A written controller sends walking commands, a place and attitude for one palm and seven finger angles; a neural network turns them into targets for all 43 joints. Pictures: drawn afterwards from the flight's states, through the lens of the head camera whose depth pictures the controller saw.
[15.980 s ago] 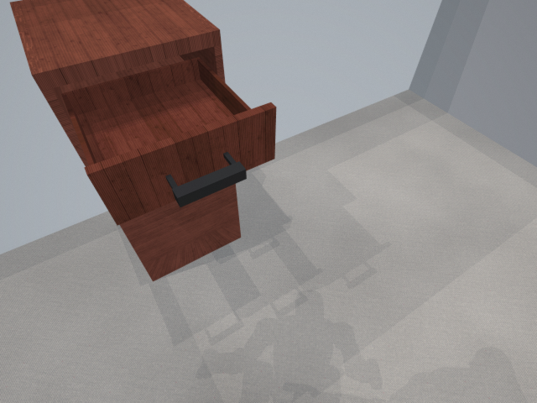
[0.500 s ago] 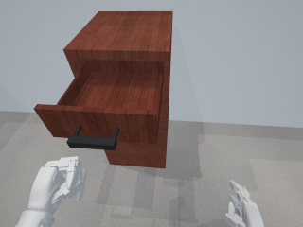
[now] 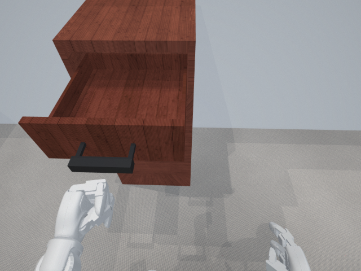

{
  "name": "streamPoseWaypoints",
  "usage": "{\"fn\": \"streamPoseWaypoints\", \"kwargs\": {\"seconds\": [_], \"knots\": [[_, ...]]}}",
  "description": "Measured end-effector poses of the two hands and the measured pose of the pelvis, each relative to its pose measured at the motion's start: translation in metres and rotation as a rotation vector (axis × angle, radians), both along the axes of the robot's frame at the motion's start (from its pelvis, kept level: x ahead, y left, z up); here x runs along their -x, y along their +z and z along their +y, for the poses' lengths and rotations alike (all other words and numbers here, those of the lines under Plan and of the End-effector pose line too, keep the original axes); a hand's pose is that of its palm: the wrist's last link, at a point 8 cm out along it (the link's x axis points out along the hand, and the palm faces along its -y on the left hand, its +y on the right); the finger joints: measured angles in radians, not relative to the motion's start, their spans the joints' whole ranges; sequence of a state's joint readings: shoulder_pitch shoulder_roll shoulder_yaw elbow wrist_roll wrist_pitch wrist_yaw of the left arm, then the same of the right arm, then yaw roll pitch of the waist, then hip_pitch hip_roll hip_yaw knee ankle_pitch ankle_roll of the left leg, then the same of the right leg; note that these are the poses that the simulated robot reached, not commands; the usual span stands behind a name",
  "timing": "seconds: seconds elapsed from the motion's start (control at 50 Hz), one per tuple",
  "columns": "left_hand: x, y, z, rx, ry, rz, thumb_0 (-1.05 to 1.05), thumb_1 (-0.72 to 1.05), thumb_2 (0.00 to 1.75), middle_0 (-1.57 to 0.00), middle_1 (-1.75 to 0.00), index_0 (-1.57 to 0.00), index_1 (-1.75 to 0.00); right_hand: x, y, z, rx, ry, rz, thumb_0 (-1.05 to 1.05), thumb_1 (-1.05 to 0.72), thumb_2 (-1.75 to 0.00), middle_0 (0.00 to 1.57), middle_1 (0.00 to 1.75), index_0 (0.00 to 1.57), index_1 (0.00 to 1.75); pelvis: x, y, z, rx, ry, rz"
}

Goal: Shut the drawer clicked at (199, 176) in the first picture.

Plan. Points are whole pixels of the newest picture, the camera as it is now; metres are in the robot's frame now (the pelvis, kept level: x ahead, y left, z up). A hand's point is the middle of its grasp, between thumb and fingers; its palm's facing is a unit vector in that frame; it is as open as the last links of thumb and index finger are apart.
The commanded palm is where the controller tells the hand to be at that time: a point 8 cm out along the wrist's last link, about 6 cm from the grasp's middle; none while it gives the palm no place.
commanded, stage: bring the fist close to the handle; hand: left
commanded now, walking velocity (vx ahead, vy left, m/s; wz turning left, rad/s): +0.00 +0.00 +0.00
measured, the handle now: (104, 155) +0.35 +0.20 +0.06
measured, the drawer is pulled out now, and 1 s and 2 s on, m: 0.29 0.28 0.16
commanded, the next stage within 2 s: push the drawer shut in 0.56 s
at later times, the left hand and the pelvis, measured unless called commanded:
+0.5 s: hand (115, 198) +0.26 +0.15 +0.05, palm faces +0.01 -1.00 -0.04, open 3.3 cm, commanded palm +0.23 +0.21 +0.06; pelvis +0.00 +0.00 -0.01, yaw +0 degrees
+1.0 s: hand (118, 187) +0.28 +0.15 +0.05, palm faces +0.00 -1.00 -0.05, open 3.0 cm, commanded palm +0.27 +0.21 +0.06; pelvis -0.01 -0.01 -0.01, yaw +0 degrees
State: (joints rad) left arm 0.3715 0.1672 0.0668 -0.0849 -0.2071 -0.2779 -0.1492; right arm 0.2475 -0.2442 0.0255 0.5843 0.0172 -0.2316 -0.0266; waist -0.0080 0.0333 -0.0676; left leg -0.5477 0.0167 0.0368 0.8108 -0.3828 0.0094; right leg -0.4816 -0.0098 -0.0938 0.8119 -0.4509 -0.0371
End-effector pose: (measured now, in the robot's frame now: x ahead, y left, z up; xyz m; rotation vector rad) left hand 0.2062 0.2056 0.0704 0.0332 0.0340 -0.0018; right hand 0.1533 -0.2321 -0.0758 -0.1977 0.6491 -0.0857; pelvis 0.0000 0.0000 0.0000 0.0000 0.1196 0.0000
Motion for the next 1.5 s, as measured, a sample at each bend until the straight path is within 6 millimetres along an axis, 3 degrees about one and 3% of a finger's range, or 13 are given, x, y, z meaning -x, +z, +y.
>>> {"fn": "streamPoseWaypoints", "kwargs": {"seconds": [0.28,0.42,0.6,0.74,0.94,1.14,1.5], "knots": [[-0.032,-0.02,-0.004,0.004,-0.025,-0.023,0.02,0.9,0.9,-1.4,-1.6,-1.4,-1.6,0.007,-0.017,0.002,0.005,-0.004,0.064,0.01,-0.9,-0.9,0.2,0.3,0.2,0.3,0.008,-0.012,0.002,0.007,-0.001,0.046],[-0.031,-0.01,-0.003,-0.004,-0.001,-0.037,0.02,0.9,0.9,-1.4,-1.6,-1.4,-1.6,0.012,-0.015,0.0,-0.012,-0.025,0.077,0.01,-0.9,-0.9,0.2,0.3,0.2,0.3,0.003,-0.009,0.001,0.001,-0.011,0.039],[-0.025,-0.021,-0.004,-0.007,0.004,0.002,0.02,0.9,0.9,-1.4,-1.6,-1.4,-1.6,0.009,-0.016,-0.009,0.008,-0.022,0.086,0.01,-0.9,-0.9,0.2,0.3,0.2,0.3,0.005,-0.01,-0.003,0.003,-0.002,0.039],[-0.033,-0.011,-0.009,-0.015,-0.001,-0.056,0.02,0.9,0.9,-1.4,-1.6,-1.4,-1.6,0.006,-0.017,-0.012,0.003,-0.02,0.079,0.01,-0.9,-0.9,0.2,0.3,0.2,0.3,0.005,-0.011,-0.007,0.001,0.0,0.04],[-0.049,-0.016,-0.005,-0.016,-0.005,-0.021,-0.01,0.85,0.9,-1.4,-1.6,-1.4,-1.6,0.009,-0.02,-0.018,0.003,-0.03,0.114,0.01,-0.9,-0.9,0.2,0.3,0.2,0.3,0.006,-0.009,-0.013,-0.004,0.001,0.039],[-0.065,-0.017,0.0,-0.013,0.001,-0.035,-0.02,0.78,0.9,-1.4,-1.6,-1.4,-1.6,0.023,-0.026,-0.024,0.017,-0.044,0.154,0.01,-0.9,-0.9,0.2,0.3,0.2,0.3,0.013,-0.009,-0.013,-0.001,0.007,0.038],[-0.112,-0.016,-0.002,-0.008,-0.008,-0.037,0.0,0.81,0.91,-1.4,-1.6,-1.4,-1.6,0.065,-0.034,-0.021,0.024,-0.094,0.252,0.01,-0.9,-0.9,0.2,0.3,0.2,0.3,0.022,-0.009,-0.004,0.004,-0.005,0.047]]}}
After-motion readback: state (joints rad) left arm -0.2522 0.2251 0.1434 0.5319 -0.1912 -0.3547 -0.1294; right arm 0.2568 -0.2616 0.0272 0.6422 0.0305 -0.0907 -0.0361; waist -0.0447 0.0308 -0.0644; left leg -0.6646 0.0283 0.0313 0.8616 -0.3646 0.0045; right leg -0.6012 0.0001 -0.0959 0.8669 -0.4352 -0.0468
